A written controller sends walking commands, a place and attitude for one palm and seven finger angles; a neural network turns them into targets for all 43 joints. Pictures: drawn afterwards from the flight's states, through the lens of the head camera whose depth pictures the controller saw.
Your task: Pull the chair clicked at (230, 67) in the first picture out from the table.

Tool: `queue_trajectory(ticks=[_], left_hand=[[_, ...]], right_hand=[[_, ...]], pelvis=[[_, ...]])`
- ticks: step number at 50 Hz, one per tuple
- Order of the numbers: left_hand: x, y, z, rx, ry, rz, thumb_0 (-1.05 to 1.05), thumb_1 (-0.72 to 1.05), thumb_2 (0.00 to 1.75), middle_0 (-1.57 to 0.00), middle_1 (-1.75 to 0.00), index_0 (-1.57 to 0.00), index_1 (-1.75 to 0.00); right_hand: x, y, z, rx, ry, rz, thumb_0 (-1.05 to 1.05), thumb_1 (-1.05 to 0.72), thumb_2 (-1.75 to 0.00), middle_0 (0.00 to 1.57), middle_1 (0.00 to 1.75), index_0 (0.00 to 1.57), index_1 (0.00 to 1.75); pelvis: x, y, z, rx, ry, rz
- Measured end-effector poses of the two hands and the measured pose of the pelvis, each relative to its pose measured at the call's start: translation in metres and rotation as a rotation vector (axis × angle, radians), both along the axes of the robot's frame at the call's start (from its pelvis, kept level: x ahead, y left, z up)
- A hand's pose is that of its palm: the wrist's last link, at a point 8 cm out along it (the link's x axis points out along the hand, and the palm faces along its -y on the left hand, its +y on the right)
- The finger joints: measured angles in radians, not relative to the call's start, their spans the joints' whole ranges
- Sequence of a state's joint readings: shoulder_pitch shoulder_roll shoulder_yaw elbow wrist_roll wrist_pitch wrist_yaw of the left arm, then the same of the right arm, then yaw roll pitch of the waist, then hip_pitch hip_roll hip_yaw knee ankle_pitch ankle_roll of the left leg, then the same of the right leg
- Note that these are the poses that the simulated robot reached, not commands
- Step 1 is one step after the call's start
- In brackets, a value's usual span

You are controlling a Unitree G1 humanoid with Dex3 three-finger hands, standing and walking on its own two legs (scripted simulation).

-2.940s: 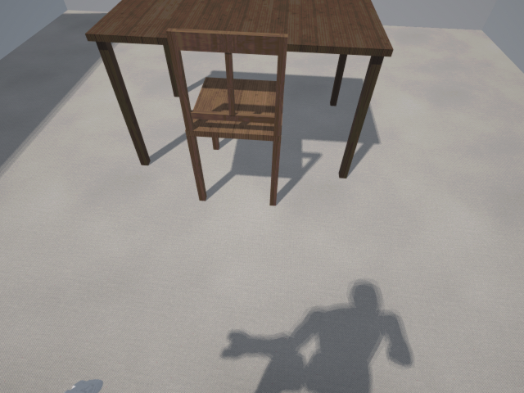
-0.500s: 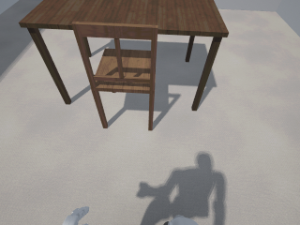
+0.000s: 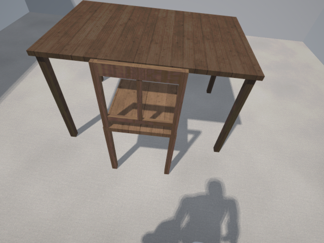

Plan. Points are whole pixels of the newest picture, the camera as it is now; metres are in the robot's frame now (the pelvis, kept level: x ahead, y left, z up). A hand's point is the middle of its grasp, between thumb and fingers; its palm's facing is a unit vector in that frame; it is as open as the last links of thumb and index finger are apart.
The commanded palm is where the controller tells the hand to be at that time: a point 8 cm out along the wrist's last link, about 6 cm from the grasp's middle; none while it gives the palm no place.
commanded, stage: take the last steps up to it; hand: left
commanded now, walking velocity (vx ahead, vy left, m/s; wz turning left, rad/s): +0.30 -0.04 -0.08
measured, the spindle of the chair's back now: (139, 100) +0.71 +0.15 -0.13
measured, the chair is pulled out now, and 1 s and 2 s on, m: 0.00 0.00 0.00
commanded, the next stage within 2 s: come to a stop and stand still in 0.48 s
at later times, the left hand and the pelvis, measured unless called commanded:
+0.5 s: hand (125, 221) +0.21 +0.12 -0.17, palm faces +0.02 -0.98 -0.21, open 7.2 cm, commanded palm none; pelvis +0.17 -0.06 +0.00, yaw -1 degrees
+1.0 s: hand (123, 215) +0.23 +0.13 -0.18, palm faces +0.05 -0.96 -0.26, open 7.3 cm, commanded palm none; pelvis +0.22 -0.07 -0.01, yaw -2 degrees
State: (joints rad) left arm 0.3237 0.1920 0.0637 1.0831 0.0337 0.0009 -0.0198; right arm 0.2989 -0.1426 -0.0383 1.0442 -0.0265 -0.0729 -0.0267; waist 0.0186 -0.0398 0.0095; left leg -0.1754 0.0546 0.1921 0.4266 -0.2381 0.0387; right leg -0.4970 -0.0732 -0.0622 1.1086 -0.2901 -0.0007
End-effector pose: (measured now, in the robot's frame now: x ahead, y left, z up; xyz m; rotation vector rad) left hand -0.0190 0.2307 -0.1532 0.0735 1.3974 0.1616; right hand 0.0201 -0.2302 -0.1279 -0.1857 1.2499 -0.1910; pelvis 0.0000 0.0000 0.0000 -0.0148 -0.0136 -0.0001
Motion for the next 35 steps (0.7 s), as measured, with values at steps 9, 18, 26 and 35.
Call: queue_trajectory(ticks=[9, 18, 26, 35], left_hand=[[0.11, -0.018, 0.008, 0.029, -0.035, -0.082, 0.01, 0.93, 0.9, -0.2, -0.3, -0.2, -0.3], [0.214, -0.055, 0.007, 0.078, -0.191, -0.097, 0.0, 0.92, 0.9, -0.2, -0.3, -0.2, -0.3], [0.227, -0.066, 0.013, 0.06, -0.112, -0.063, 0.0, 0.94, 0.9, -0.2, -0.3, -0.2, -0.3], [0.232, -0.063, -0.018, -0.02, 0.012, 0.011, 0.0, 0.92, 0.9, -0.2, -0.3, -0.2, -0.3]], right_hand=[[-0.037, 0.007, -0.011, 0.092, 0.262, -0.13, 0.01, -0.92, -0.9, 0.2, 0.3, 0.2, 0.3], [0.011, -0.025, -0.037, 0.148, 0.359, -0.142, 0.01, -0.91, -0.9, 0.2, 0.3, 0.2, 0.3], [0.164, -0.056, -0.021, 0.069, 0.072, -0.062, 0.02, -0.92, -0.9, 0.2, 0.3, 0.19, 0.3], [0.271, -0.044, -0.01, -0.009, -0.039, 0.041, 0.01, -0.93, -0.9, 0.19, 0.3, 0.19, 0.3]], pelvis=[[0.063, -0.019, 0.0, 0.023, 0.005, -0.024], [0.13, -0.057, -0.018, 0.014, -0.01, -0.017], [0.178, -0.061, -0.002, -0.001, 0.011, -0.008], [0.233, -0.042, -0.012, -0.009, -0.015, -0.011]])
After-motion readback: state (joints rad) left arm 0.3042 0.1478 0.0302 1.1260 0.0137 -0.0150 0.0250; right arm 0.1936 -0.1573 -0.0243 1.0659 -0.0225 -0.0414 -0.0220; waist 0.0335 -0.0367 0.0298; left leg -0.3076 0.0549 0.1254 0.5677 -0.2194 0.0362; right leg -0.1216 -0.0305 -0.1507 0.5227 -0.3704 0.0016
